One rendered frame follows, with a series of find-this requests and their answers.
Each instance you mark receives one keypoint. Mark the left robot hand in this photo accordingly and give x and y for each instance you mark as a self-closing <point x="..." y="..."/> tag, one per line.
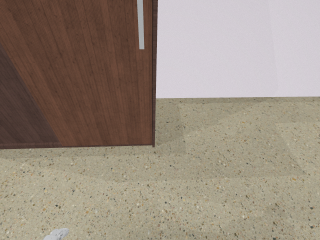
<point x="57" y="234"/>

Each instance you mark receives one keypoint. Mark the wardrobe door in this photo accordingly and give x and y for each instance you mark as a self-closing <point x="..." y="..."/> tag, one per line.
<point x="82" y="63"/>
<point x="21" y="119"/>

